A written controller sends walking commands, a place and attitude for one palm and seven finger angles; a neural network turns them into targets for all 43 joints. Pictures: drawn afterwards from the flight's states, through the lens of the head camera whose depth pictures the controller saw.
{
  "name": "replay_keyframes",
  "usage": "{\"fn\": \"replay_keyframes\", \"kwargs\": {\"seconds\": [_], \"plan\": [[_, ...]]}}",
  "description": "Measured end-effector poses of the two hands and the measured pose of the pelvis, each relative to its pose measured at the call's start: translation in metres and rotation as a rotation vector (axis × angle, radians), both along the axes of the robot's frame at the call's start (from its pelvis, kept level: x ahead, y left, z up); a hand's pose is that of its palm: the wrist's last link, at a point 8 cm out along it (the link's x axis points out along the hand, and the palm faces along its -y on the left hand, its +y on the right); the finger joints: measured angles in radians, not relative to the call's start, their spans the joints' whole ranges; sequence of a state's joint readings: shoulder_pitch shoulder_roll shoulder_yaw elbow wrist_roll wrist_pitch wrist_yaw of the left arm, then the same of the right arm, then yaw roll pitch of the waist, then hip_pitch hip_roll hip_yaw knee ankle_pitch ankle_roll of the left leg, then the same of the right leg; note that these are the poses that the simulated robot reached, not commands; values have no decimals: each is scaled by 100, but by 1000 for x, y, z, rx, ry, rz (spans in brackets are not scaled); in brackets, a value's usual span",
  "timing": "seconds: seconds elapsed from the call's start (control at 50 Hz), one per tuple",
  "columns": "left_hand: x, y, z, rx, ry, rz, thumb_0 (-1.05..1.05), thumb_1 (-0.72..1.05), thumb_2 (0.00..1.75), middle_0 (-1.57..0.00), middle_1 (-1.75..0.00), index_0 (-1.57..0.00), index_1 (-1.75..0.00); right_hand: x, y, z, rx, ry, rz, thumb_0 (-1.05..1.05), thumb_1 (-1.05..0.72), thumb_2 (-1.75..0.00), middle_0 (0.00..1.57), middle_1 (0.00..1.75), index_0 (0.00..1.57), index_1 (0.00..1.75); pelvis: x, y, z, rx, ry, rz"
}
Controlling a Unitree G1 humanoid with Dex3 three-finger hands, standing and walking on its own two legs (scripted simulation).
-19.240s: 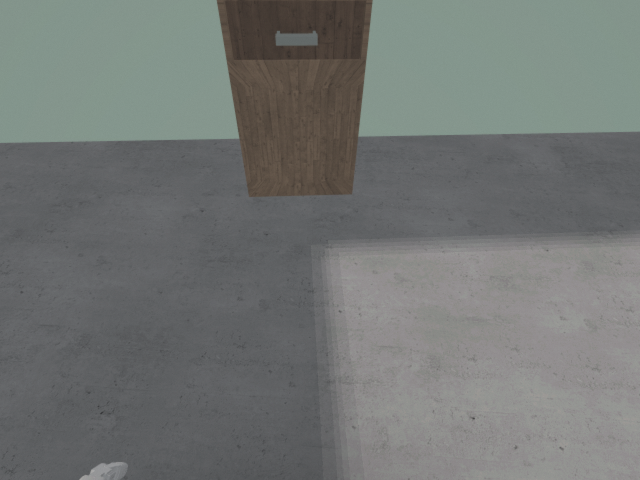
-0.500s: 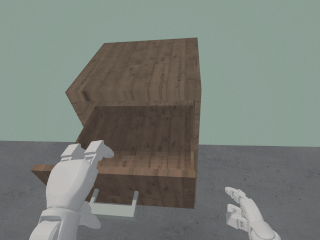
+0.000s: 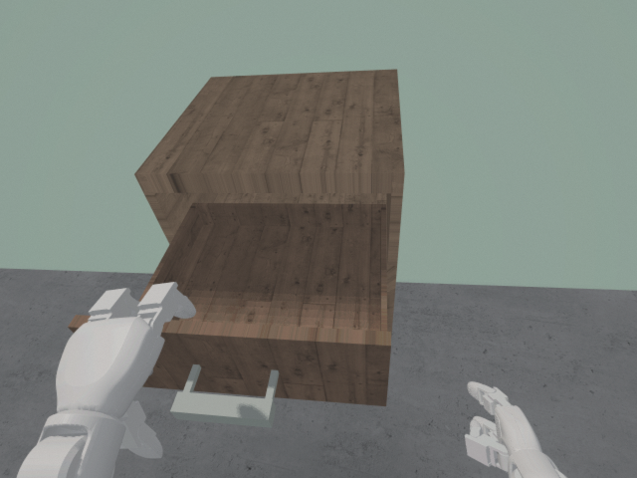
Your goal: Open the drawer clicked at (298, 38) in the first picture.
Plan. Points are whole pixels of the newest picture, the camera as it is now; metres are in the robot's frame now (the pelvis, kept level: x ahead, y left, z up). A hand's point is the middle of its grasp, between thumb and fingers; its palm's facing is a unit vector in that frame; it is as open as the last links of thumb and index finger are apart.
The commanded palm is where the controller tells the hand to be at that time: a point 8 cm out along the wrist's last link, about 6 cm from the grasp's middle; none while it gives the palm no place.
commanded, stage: draw the hand back to the body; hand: left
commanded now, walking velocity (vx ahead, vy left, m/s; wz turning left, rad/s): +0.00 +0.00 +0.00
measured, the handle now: (228, 392) +0.23 +0.19 -0.04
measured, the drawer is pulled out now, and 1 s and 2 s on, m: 0.30 0.30 0.30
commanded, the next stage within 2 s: step back with the hand held close in 1.20 s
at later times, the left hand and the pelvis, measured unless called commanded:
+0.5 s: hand (129, 338) +0.19 +0.22 +0.16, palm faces +0.38 -0.86 -0.34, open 12.9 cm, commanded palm +0.14 +0.26 +0.17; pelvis +0.02 +0.00 +0.00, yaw +3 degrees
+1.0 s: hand (108, 328) +0.19 +0.25 +0.16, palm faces +0.47 -0.78 -0.41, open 8.6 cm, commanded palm +0.14 +0.28 +0.18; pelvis +0.03 +0.00 +0.00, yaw +4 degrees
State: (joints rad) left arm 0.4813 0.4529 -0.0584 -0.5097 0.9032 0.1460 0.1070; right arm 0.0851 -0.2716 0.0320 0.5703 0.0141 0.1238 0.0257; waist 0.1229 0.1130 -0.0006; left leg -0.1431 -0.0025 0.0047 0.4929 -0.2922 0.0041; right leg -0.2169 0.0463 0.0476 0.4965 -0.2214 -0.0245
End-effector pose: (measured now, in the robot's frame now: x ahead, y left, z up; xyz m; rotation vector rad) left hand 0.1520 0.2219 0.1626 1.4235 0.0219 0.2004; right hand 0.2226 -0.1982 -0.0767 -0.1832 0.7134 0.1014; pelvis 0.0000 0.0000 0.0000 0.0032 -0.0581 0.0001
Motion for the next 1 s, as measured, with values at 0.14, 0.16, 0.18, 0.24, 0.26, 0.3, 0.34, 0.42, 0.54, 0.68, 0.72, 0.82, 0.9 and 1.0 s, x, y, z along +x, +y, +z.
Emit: {"fn": "replay_keyframes", "kwargs": {"seconds": [0.14,0.16,0.18,0.24,0.26,0.3,0.34,0.42,0.54,0.68,0.72,0.82,0.9,1.0], "plan": [[-1,11,1,5,2,3,0,-49,30,-32,-120,-32,-120,-2,5,-1,-15,4,-1,2,-90,-90,20,29,20,30,-1,5,1,-1,2,7],[-1,12,1,8,0,2,0,-49,30,-32,-120,-32,-120,-2,7,-1,-16,4,-1,2,-90,-90,20,29,20,30,-1,5,1,-1,3,7],[-1,14,2,10,0,3,0,-49,30,-32,-120,-32,-120,-2,8,-1,-15,4,-2,2,-90,-90,20,29,20,30,-1,6,1,-2,3,6],[-2,20,3,-162,-22,4,0,-49,30,-32,-120,-32,-120,-1,12,1,-9,-11,-8,2,-90,-90,20,29,20,30,0,8,1,-3,-2,13],[-2,21,2,-366,-57,-1,0,-48,31,-31,-120,-32,-119,-1,13,4,-6,-38,-19,2,-90,-90,20,29,20,30,0,8,0,-4,-10,19],[-4,22,-3,-681,-126,-12,0,-47,31,-31,-119,-32,-118,-3,16,10,-10,-94,-41,2,-90,-90,20,29,20,30,2,8,0,-4,-18,26],[-7,22,-4,-862,-194,-23,0,-44,32,-31,-117,-32,-117,-6,18,16,-24,-136,-50,2,-90,-90,20,30,20,30,5,7,1,-6,-23,35],[-7,29,4,-980,-313,-39,0,-36,36,-31,-112,-31,-111,-13,20,17,-48,-156,-41,2,-90,-90,20,30,20,30,11,5,1,-11,-28,50],[-1,44,11,-983,-382,-18,0,-19,44,-29,-100,-29,-100,-18,14,8,-62,-113,-38,2,-90,-90,20,30,21,30,18,5,2,-12,-18,56],[2,50,10,-958,-354,13,0,5,54,-27,-85,-27,-85,-12,3,4,-70,-97,-69,2,-90,-90,20,30,21,30,25,5,2,-13,2,55],[2,51,11,-946,-351,19,0,11,57,-26,-81,-26,-80,-9,1,4,-69,-101,-76,2,-90,-90,20,30,21,30,26,4,2,-12,6,56],[2,56,14,-920,-364,43,0,29,64,-25,-70,-25,-69,0,-3,5,-63,-112,-87,2,-90,-90,20,30,20,30,29,2,1,-11,12,58],[1,59,17,-901,-382,64,1,42,70,-24,-61,-24,-60,6,-3,6,-54,-120,-88,2,-90,-90,20,30,20,30,30,-1,1,-9,16,60],[-1,60,18,-896,-398,83,1,60,77,-23,-50,-23,-49,10,-4,5,-42,-126,-84,2,-90,-90,20,30,20,30,32,-5,1,-9,18,64]]}}
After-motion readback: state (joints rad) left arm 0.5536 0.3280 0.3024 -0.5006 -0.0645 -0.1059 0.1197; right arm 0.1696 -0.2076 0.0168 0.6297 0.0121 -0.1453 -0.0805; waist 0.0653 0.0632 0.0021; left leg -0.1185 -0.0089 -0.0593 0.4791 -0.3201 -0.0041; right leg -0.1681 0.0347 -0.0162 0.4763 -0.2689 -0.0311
